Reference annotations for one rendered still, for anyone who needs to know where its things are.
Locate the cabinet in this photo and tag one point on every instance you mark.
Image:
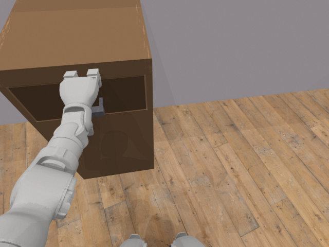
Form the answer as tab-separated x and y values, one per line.
43	39

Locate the robot right thigh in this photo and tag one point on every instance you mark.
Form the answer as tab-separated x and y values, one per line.
187	241

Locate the left robot upper arm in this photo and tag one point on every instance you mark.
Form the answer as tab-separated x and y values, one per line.
45	194

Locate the robot right shin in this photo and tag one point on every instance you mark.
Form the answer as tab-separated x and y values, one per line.
180	235

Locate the robot left forearm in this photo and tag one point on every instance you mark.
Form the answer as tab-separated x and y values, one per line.
66	146

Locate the handle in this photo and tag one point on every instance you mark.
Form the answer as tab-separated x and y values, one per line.
98	110

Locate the drawer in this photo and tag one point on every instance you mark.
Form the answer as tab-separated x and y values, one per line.
119	94

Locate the left robot hand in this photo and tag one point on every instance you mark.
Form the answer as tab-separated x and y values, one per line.
84	90

